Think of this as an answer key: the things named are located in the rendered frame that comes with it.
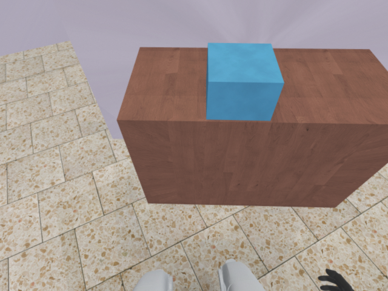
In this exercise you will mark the left robot thigh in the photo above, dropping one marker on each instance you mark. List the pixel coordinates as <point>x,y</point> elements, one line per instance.
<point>156,280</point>

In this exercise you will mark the right robot hand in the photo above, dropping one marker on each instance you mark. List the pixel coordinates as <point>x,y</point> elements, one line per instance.
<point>336,278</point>

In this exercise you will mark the right robot thigh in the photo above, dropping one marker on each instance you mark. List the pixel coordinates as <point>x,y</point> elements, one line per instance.
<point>236,276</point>

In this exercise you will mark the carton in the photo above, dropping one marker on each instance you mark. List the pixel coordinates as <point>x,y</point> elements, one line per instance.
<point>243,81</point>

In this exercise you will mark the pedestal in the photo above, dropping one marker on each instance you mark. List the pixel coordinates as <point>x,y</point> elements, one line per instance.
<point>327,136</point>

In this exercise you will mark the robot thigh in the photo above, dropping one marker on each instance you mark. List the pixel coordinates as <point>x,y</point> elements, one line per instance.
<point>156,280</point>
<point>236,276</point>

